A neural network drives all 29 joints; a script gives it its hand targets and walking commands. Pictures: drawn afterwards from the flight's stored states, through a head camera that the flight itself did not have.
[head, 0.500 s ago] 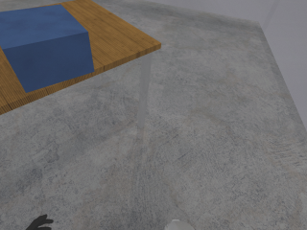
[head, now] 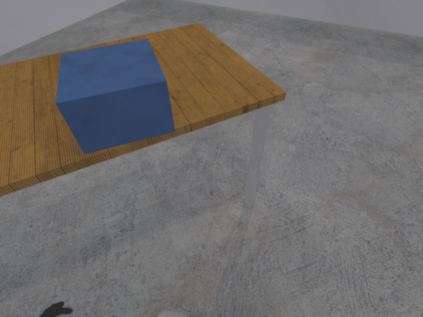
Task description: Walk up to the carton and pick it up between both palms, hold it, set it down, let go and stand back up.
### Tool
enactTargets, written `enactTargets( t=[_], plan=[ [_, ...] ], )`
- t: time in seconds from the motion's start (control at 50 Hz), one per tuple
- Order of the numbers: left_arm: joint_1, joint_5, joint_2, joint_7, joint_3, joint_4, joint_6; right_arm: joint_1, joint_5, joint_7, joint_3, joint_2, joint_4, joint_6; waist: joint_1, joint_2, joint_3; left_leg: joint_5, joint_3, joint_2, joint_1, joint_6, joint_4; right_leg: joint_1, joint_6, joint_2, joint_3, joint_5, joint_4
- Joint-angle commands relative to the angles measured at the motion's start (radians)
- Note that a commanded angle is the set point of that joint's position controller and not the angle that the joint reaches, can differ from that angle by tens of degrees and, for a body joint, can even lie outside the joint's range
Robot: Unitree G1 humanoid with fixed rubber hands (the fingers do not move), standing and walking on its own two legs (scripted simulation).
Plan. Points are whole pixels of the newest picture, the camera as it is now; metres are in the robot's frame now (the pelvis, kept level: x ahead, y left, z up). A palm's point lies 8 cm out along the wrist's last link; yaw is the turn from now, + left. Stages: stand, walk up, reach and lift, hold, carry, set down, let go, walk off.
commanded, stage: walk up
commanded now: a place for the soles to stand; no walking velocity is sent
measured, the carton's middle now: (118, 92) +0.68 +0.35 +0.05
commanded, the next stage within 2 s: none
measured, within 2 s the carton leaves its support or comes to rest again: neither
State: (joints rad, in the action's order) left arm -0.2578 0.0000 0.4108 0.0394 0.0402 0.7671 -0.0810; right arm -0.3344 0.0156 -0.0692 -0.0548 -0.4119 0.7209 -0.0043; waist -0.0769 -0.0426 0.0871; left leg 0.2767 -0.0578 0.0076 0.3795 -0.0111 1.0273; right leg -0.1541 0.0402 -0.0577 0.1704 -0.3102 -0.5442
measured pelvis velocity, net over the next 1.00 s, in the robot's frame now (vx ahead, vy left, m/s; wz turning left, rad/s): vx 0.22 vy -0.02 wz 0.43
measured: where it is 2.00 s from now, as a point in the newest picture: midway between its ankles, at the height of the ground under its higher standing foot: outside the picture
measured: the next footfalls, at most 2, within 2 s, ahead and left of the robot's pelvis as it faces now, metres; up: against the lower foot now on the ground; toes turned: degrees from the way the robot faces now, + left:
left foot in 0.20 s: +0.13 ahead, +0.14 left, +0.00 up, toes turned +9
right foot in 0.80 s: +0.35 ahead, -0.05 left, +0.00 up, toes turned +21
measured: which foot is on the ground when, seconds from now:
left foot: up 0.00-0.18, down 0.20-0.82, up 0.84-1.00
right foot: down 0.00-0.22, up 0.24-0.78, down 0.80-1.00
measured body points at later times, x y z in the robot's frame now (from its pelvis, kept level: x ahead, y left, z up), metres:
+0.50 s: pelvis +0.11 +0.06 -0.01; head +0.11 +0.12 +0.44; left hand +0.12 +0.37 -0.15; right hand +0.24 -0.25 -0.06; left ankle +0.09 +0.14 -0.74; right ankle +0.19 -0.10 -0.67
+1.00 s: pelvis +0.22 -0.02 -0.01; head +0.22 -0.03 +0.44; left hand +0.16 +0.30 -0.10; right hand +0.42 -0.28 -0.11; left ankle +0.16 +0.13 -0.66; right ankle +0.31 -0.07 -0.74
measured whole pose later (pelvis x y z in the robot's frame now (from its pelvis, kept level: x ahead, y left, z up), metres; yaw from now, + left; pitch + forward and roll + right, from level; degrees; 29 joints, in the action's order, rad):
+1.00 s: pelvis +0.22 -0.02 -0.01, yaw +25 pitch -6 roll +4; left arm -0.26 0.00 0.41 0.05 0.04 0.77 -0.03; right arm -0.40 0.01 0.00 -0.05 -0.42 0.73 0.07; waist -0.05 0.04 0.10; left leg 0.37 -0.09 -0.08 0.41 -0.01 1.09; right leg -0.30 0.03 -0.05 0.06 -0.28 -0.67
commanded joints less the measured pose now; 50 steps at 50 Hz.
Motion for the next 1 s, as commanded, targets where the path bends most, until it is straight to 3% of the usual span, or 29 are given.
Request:
enactTargets(
  t=[0.0, 0.04, 0.1, 0.14, 0.16, 0.18, 0.2, 0.22, 0.24, 0.26, 0.28, 0.3, 0.32, 0.34, 0.4, 0.46, 0.54, 0.68, 0.72, 0.76, 0.78, 0.8, 0.82, 0.84, 0.86, 0.88, 0.9, 0.94, 0.98],
  plan=[
    [-0.092, 0.01, 0.25, -0.014, 0.118, -0.066, -0.026, 0.098, -0.008, 0.006, -0.04, -0.159, -0.095, 0.021, -0.032, 0.214, 0.009, 0.003, 0.041, 0.078, 0.274, 0.028, -0.151, 0.215, 0.079, -0.275, -0.161, 0.27, 0.264],
    [-0.097, 0.015, 0.265, -0.017, 0.123, -0.072, -0.018, 0.127, 0.002, 0.003, -0.04, -0.159, -0.112, 0.028, -0.044, 0.208, 0.001, 0.076, 0.058, 0.09, 0.276, 0.019, -0.211, 0.243, 0.126, -0.307, -0.165, 0.294, 0.233],
    [-0.044, 0.016, 0.285, -0.02, 0.118, -0.095, -0.006, 0.123, 0.012, -0.001, -0.044, -0.159, -0.112, 0.045, -0.021, 0.199, -0.035, 0.113, 0.072, 0.093, 0.179, -0.009, -0.33, 0.194, 0.167, -0.336, -0.114, 0.391, 0.142],
    [0.034, 0.008, 0.285, -0.021, 0.114, -0.108, 0.006, 0.009, 0.02, 0.0, -0.061, -0.172, -0.08, 0.054, 0.049, 0.221, -0.098, 0.089, 0.09, 0.065, 0.034, -0.032, -0.421, 0.14, 0.141, -0.307, -0.032, 0.415, 0.025],
    [0.059, 0.002, 0.271, -0.02, 0.106, -0.117, 0.012, -0.082, 0.024, 0.005, -0.075, -0.193, -0.049, 0.063, 0.104, 0.161, -0.167, 0.011, 0.093, 0.019, -0.14, -0.052, -0.536, 0.063, 0.106, -0.243, 0.039, 0.411, -0.126],
    [0.023, 0.002, 0.214, -0.019, 0.086, -0.113, 0.017, -0.2, 0.032, 0.018, -0.1, -0.239, -0.003, 0.074, 0.171, -0.012, -0.23, 0.006, -0.016, -0.038, -0.365, -0.093, -0.613, -0.093, 0.057, -0.151, 0.044, 0.331, -0.409],
    [-0.019, 0.013, 0.128, -0.009, 0.065, -0.12, 0.02, -0.212, 0.031, 0.04, -0.123, -0.316, -0.002, 0.081, 0.159, -0.218, -0.202, 0.035, -0.374, 0.136, -0.507, -0.163, -0.666, -0.383, -0.011, -0.022, 0.022, -0.084, -0.572],
    [-0.009, 0.016, 0.136, -0.004, 0.058, -0.135, 0.022, -0.198, 0.015, 0.053, -0.122, -0.339, -0.024, 0.084, 0.132, -0.177, -0.198, 0.062, -0.707, 0.294, -0.543, -0.242, -0.706, -0.546, -0.023, 0.06, -0.082, -0.26, -0.653],
    [0.049, 0.019, 0.242, -0.006, 0.074, -0.142, 0.023, -0.2, -0.027, 0.059, -0.116, -0.329, -0.03, 0.083, 0.155, -0.07, -0.174, 0.013, -0.766, 0.337, -0.532, -0.308, -0.718, -0.587, -0.019, 0.015, -0.193, -0.231, -0.678],
    [0.071, 0.012, 0.243, -0.008, 0.068, -0.137, 0.022, -0.163, -0.036, 0.069, -0.111, -0.311, -0.027, 0.086, 0.138, -0.005, -0.108, -0.145, -0.66, 0.315, -0.497, -0.277, -0.701, -0.602, -0.017, -0.025, -0.207, -0.171, -0.666],
    [0.081, 0.012, 0.23, -0.009, 0.063, -0.13, 0.021, -0.13, -0.034, 0.077, -0.106, -0.291, -0.035, 0.09, 0.119, -0.003, -0.074, -0.318, -0.512, 0.264, -0.468, -0.218, -0.666, -0.602, -0.013, -0.049, -0.213, -0.122, -0.629],
    [0.053, 0.009, 0.21, -0.006, 0.065, -0.114, 0.027, -0.11, -0.033, 0.083, -0.095, -0.262, -0.038, 0.093, 0.089, -0.034, -0.061, -0.44, -0.397, 0.204, -0.42, -0.149, -0.647, -0.55, -0.019, -0.05, -0.219, -0.064, -0.587],
    [0.038, 0.004, 0.201, -0.001, 0.072, -0.116, 0.033, -0.109, -0.034, 0.087, -0.085, -0.243, -0.032, 0.097, 0.083, -0.063, -0.059, -0.488, -0.353, 0.166, -0.376, -0.107, -0.652, -0.501, -0.025, -0.046, -0.214, -0.028, -0.551],
    [0.036, 0.008, 0.188, 0.003, 0.071, -0.116, 0.04, -0.129, -0.029, 0.09, -0.084, -0.241, -0.025, 0.104, 0.086, -0.093, -0.061, -0.515, -0.368, 0.154, -0.353, -0.09, -0.662, -0.466, -0.029, -0.04, -0.209, -0.011, -0.534],
    [0.064, 0.015, 0.2, 0.006, 0.074, -0.121, 0.054, -0.159, -0.032, 0.1, -0.086, -0.245, -0.03, 0.116, 0.101, -0.057, -0.092, -0.52, -0.379, 0.139, -0.376, -0.075, -0.648, -0.481, -0.031, -0.027, -0.206, 0.048, -0.514],
    [0.091, 0.014, 0.2, 0.01, 0.077, -0.124, 0.061, -0.175, -0.024, 0.105, -0.088, -0.252, -0.032, 0.119, 0.11, -0.08, -0.053, -0.462, -0.387, 0.114, -0.342, -0.038, -0.663, -0.5, -0.028, -0.021, -0.209, 0.089, -0.488],
    [0.121, 0.016, 0.208, 0.009, 0.084, -0.125, 0.066, -0.187, -0.015, 0.111, -0.09, -0.261, -0.038, 0.124, 0.11, -0.066, -0.016, -0.388, -0.446, 0.123, -0.316, -0.052, -0.665, -0.529, -0.026, -0.024, -0.228, 0.1, -0.468],
    [0.177, 0.027, 0.206, 0.005, 0.096, -0.149, 0.043, -0.197, -0.002, 0.114, -0.091, -0.277, -0.035, 0.122, 0.136, -0.055, -0.043, -0.349, -0.51, 0.156, -0.375, -0.18, -0.536, -0.503, -0.007, -0.033, -0.25, -0.066, -0.298],
    [0.139, 0.025, 0.206, 0.004, 0.101, -0.141, 0.027, -0.162, 0.001, 0.115, -0.089, -0.277, -0.045, 0.12, 0.115, -0.064, -0.06, -0.361, -0.503, 0.158, -0.327, -0.193, -0.485, -0.405, 0.01, -0.028, -0.261, -0.086, -0.203],
    [0.014, 0.026, 0.211, 0.001, 0.112, -0.097, 0.01, -0.066, -0.003, 0.112, -0.08, -0.266, -0.063, 0.112, 0.033, -0.052, -0.114, -0.366, -0.388, 0.1, -0.162, -0.16, -0.376, -0.11, 0.037, -0.015, -0.242, -0.006, 0.018],
    [-0.143, 0.029, 0.237, -0.006, 0.128, -0.054, -0.002, -0.043, -0.007, 0.11, -0.062, -0.229, -0.062, 0.114, -0.056, 0.015, -0.187, -0.388, -0.273, 0.032, -0.033, -0.101, -0.154, 0.148, 0.063, -0.042, -0.277, 0.064, 0.12],
    [-0.238, 0.032, 0.295, -0.015, 0.149, -0.03, -0.01, -0.12, -0.014, 0.106, -0.028, -0.134, -0.049, 0.114, -0.068, 0.218, -0.259, -0.109, -0.165, -0.057, 0.157, -0.052, 0.063, 0.356, 0.045, -0.166, -0.402, -0.051, 0.108],
    [-0.216, 0.025, 0.333, -0.023, 0.15, -0.053, -0.007, -0.156, -0.008, 0.108, -0.013, -0.106, -0.04, 0.11, -0.038, 0.296, -0.232, 0.249, -0.118, -0.138, 0.342, -0.021, 0.162, 0.368, 0.072, -0.336, -0.676, -0.256, 0.195],
    [-0.15, 0.01, 0.357, -0.018, 0.155, -0.054, 0.001, -0.144, 0.009, 0.112, -0.036, -0.212, -0.027, 0.104, -0.005, 0.198, -0.172, 0.255, -0.083, -0.104, 0.375, -0.005, 0.257, 0.227, 0.098, -0.429, -0.881, -0.474, 0.346],
    [-0.087, 0.01, 0.342, -0.014, 0.143, -0.054, 0.005, -0.112, 0.006, 0.11, -0.053, -0.269, -0.004, 0.096, 0.012, 0.128, -0.067, 0.196, -0.111, -0.044, 0.354, -0.003, 0.267, 0.1, 0.088, -0.401, -0.836, -0.536, 0.378],
    [-0.034, 0.01, 0.29, -0.013, 0.13, -0.059, 0.005, -0.117, 0.004, 0.098, -0.057, -0.27, 0.02, 0.091, 0.042, 0.096, 0.01, 0.127, -0.091, -0.021, 0.35, -0.007, 0.235, 0.011, 0.059, -0.343, -0.709, -0.487, 0.363],
    [0.008, 0.008, 0.263, -0.012, 0.118, -0.059, 0.003, -0.135, -0.004, 0.086, -0.059, -0.25, 0.032, 0.086, 0.06, 0.139, 0.067, 0.063, -0.079, -0.005, 0.305, -0.006, 0.187, -0.073, 0.02, -0.28, -0.567, -0.428, 0.359],
    [0.006, 0.011, 0.228, -0.011, 0.101, -0.048, -0.003, -0.148, -0.011, 0.066, -0.059, -0.221, 0.053, 0.077, 0.058, 0.19, 0.079, -0.025, -0.052, -0.009, 0.23, 0.005, 0.111, -0.134, 0.006, -0.185, -0.415, -0.349, 0.361],
    [-0.025, 0.011, 0.229, -0.01, 0.103, -0.035, -0.004, -0.153, -0.014, 0.062, -0.056, -0.209, 0.056, 0.069, 0.044, 0.222, 0.056, -0.055, -0.046, -0.022, 0.219, 0.015, 0.091, -0.105, 0.027, -0.172, -0.382, -0.31, 0.354]
  ],
)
